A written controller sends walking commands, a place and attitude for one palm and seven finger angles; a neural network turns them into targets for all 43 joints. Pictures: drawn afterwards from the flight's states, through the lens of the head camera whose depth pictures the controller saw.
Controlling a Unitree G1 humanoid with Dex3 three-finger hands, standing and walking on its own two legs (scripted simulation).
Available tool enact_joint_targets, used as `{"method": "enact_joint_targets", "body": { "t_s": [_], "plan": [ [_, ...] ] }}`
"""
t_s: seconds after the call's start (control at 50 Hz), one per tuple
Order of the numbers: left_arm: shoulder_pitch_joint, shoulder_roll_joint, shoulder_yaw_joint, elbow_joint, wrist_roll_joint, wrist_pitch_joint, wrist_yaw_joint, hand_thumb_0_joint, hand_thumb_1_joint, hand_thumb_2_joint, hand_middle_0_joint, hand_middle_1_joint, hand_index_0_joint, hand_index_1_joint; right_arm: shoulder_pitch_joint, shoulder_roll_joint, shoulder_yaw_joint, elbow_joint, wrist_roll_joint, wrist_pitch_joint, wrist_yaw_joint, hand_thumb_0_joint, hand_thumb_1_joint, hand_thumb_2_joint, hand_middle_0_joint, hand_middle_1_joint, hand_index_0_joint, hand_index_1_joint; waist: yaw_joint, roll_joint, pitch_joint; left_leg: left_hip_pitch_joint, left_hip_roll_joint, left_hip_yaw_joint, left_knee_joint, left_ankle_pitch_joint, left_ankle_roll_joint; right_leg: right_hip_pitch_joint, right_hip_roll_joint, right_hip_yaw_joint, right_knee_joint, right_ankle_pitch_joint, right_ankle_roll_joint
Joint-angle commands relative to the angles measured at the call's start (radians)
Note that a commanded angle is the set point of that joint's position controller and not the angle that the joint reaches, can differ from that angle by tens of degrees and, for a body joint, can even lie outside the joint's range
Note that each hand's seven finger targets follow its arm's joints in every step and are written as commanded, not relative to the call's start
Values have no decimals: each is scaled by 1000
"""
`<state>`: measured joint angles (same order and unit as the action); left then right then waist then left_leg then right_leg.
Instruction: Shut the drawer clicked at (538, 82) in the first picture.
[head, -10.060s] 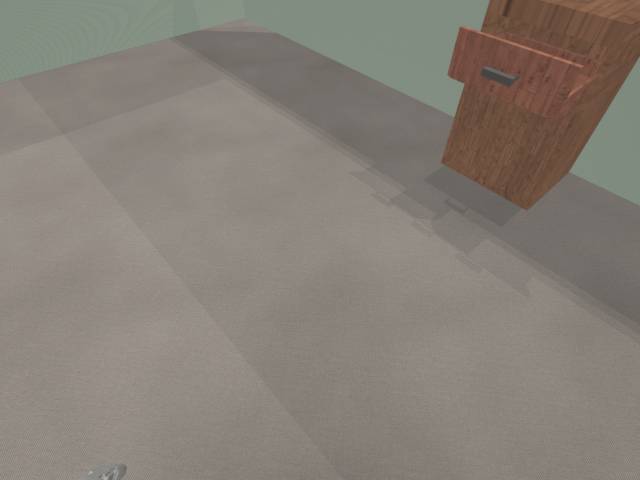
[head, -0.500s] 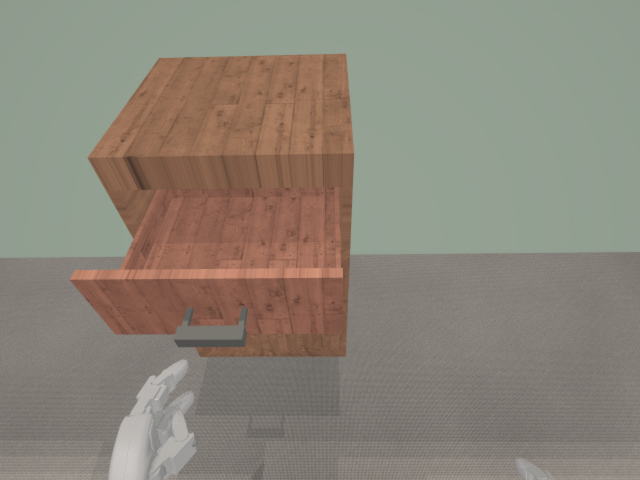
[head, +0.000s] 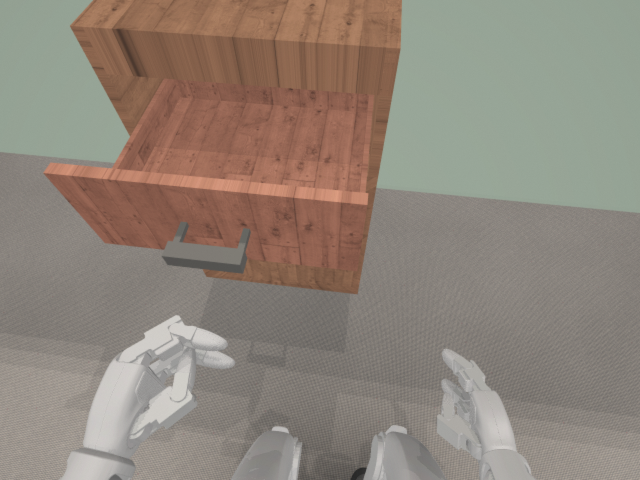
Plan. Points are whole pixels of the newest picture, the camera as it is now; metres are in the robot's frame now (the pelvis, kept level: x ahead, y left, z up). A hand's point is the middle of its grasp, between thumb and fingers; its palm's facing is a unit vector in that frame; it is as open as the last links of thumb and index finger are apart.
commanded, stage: raise the hand and make a fist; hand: left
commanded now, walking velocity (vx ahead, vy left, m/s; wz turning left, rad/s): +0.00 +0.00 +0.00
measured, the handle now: (209, 244) +0.42 +0.21 -0.02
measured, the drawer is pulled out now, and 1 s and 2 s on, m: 0.22 0.22 0.22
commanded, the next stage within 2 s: bring the fist close to the handle in 1.18 s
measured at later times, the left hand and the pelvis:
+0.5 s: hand (171, 381) +0.21 +0.17 +0.07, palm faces -0.03 -1.00 -0.04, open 3.1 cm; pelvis +0.00 +0.02 +0.02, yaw -1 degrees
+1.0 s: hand (176, 364) +0.22 +0.17 +0.08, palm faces -0.04 -1.00 -0.04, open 3.3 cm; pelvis +0.01 +0.03 +0.03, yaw -1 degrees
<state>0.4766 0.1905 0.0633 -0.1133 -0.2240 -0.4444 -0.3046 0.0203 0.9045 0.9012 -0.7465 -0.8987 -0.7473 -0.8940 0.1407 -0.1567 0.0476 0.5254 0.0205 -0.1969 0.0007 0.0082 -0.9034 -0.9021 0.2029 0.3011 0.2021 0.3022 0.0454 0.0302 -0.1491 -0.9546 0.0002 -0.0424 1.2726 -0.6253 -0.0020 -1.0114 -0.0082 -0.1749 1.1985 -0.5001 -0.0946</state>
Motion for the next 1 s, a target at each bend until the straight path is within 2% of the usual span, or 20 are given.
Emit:
{"method": "enact_joint_targets", "body": {
  "t_s": [0.0, 0.02, 0.1, 0.12, 0.14, 0.2, 0.22, 0.24, 0.28, 0.32, 0.44, 0.46, 0.6, 0.68, 0.74, 0.78, 0.84, 0.88, 0.92, 0.98],
  "plan": [
    [77, 100, 128, -218, -48, 49, 59, 0, 900, 900, -940, -1102, -940, -1102, -17, -154, -104, -192, 24, -52, -37, 0, -900, -900, 200, 300, 200, 300, -23, -81, -324, 0, -17, 14, -204, 323, 29, 511, -42, 258, -274, 219, 91],
    [89, 113, 147, -198, -43, 52, 87, 0, 900, 900, -960, -1123, -960, -1123, -30, -150, -104, -183, 21, -48, -38, 0, -900, -900, 200, 300, 200, 300, -17, -87, -310, -9, -15, 11, -211, 316, 28, 507, -40, 256, -278, 207, 90],
    [56, 76, 95, -199, -25, -9, 142, 0, 900, 900, -1040, -1210, -1040, -1210, -7, -154, -101, -173, 15, -60, -38, 0, -900, -900, 200, 300, 200, 300, -44, -87, -202, -22, -17, 16, -242, 246, 30, 432, -40, 249, -315, 62, 87],
    [53, 102, 112, -172, -12, -21, 151, 0, 900, 900, -1060, -1232, -1060, -1232, -14, -161, -103, -168, 14, -60, -40, 0, -900, -900, 200, 300, 200, 300, -44, -104, -179, -30, -14, 17, -243, 231, 31, 413, -39, 249, -324, 11, 83],
    [31, 74, 66, -176, -4, -41, 147, 0, 900, 900, -1080, -1253, -1080, -1253, -4, -169, -98, -174, 13, -67, -39, 0, -900, -900, 200, 300, 200, 300, -56, -69, -159, -21, -16, 20, -252, 204, 32, 377, -38, 245, -330, -43, 79],
    [23, 80, 40, -176, 0, -74, 143, 0, 900, 900, -1140, -1318, -1140, -1318, 17, -189, -99, -180, 13, -82, -40, 0, -900, -900, 200, 300, 200, 300, -63, -33, -147, 13, -19, 16, -275, 165, 33, 329, -35, 222, -333, -106, 71],
    [14, 91, 48, -166, 2, -75, 148, 0, 900, 900, -1160, -1340, -1160, -1340, 17, -193, -101, -179, 13, -81, -42, 0, -900, -900, 200, 300, 200, 300, -66, -55, -144, 13, -17, 15, -275, 164, 35, 328, -33, 222, -336, -110, 71],
    [8, 81, 35, -174, 4, -81, 149, 0, 900, 900, -1180, -1362, -1180, -1362, 30, -197, -101, -183, 11, -83, -42, 0, -900, -900, 200, 300, 200, 300, -68, -46, -157, 27, -18, 13, -282, 169, 36, 329, -31, 214, -329, -92, 70],
    [38, 99, 59, -181, 3, -81, 161, 0, 900, 900, -1220, -1405, -1220, -1405, 41, -199, -104, -186, 10, -80, -41, 0, -900, -900, 200, 300, 200, 300, -50, -13, -179, 55, -18, 13, -298, 202, 33, 349, -28, 195, -316, -32, 66],
    [8, 106, 56, -192, 12, -78, 175, 0, 900, 900, -1260, -1448, -1260, -1448, 43, -204, -103, -189, 8, -73, -39, 0, -900, -900, 200, 300, 200, 300, -57, -5, -179, 77, -14, 7, -308, 224, 33, 342, -19, 173, -299, 16, 64],
    [-41, 57, -17, -195, 36, -57, 193, 0, 900, 900, -1380, -1578, -1380, -1578, 56, -209, -90, -214, 0, -50, -30, 0, -900, -900, 200, 300, 200, 300, -79, 10, -146, 130, -10, -9, -330, 238, 29, 301, -5, 133, -281, 74, 63],
    [-34, 79, 3, -191, 39, -50, 194, 0, 900, 900, -1400, -1600, -1400, -1600, 59, -211, -90, -216, -1, -45, -30, 0, -900, -900, 200, 300, 200, 300, -70, 9, -158, 132, -9, -12, -334, 237, 27, 310, -4, 131, -278, 71, 61],
    [-52, 54, -27, -215, 48, 1, 194, 0, 900, 900, -1400, -1600, -1400, -1600, 70, -207, -76, -243, -2, -15, -23, 0, -900, -900, 200, 300, 200, 300, -72, -1, -164, 173, -5, -22, -345, 301, 18, 325, 4, 110, -267, 150, 60],
    [-53, 48, -35, -248, 57, 9, 201, 0, 900, 900, -1400, -1600, -1400, -1600, 75, -202, -73, -250, -4, -6, -20, 0, -900, -900, 200, 300, 200, 300, -66, 23, -188, 197, -4, -25, -343, 356, 10, 330, 5, 105, -252, 195, 58],
    [-41, 54, -28, -250, 61, 13, 208, 0, 900, 900, -1400, -1600, -1400, -1600, 79, -202, -75, -247, -5, 0, -19, 0, -900, -900, 200, 300, 200, 300, -67, -9, -198, 202, -2, -25, -339, 392, 8, 345, 4, 103, -248, 227, 58],
    [-9, 30, -53, -256, 61, 16, 206, 0, 900, 900, -1400, -1600, -1400, -1600, 78, -199, -76, -251, -3, 1, -17, 0, -900, -900, 200, 300, 200, 300, -64, 11, -191, 213, 0, -26, -344, 408, 0, 340, 5, 99, -247, 232, 58],
    [27, 19, -65, -266, 65, 18, 214, 0, 900, 900, -1400, -1600, -1400, -1600, 79, -198, -80, -254, -4, 3, -15, 0, -900, -900, 200, 300, 200, 300, -63, -7, -199, 211, 0, -23, -340, 425, 2, 348, 4, 97, -243, 247, 59],
    [23, 34, -52, -279, 66, 14, 222, 0, 900, 900, -1400, -1600, -1400, -1600, 74, -199, -81, -257, -4, 6, -14, 0, -900, -900, 200, 300, 200, 300, -62, -8, -192, 192, -3, -19, -339, 397, 3, 350, 3, 102, -246, 233, 59],
    [32, 61, -23, -268, 72, 9, 234, 0, 900, 900, -1400, -1600, -1400, -1600, 71, -201, -85, -254, -6, 12, -18, 0, -900, -900, 200, 300, 200, 300, -58, -44, -185, 167, -3, -17, -335, 382, 7, 359, 4, 108, -245, 229, 58],
    [57, 41, -33, -300, 67, -13, 235, 0, 900, 900, -1400, -1600, -1400, -1600, 73, -193, -87, -254, -4, 10, -16, 0, -900, -900, 200, 300, 200, 300, -51, 9, -209, 185, -5, -10, -331, 411, 2, 365, 2, 110, -237, 254, 56]
  ]
}}
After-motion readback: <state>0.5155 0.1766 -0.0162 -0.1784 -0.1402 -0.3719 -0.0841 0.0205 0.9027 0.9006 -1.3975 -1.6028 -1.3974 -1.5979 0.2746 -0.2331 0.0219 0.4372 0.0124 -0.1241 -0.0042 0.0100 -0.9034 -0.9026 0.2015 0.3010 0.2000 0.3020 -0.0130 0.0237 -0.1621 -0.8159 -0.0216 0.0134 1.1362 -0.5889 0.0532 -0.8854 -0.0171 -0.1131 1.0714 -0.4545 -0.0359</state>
